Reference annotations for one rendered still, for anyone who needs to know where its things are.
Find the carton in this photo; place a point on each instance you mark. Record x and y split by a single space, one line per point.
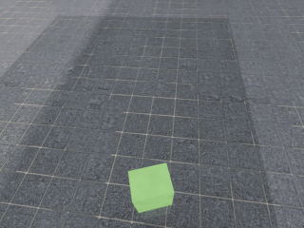
151 187

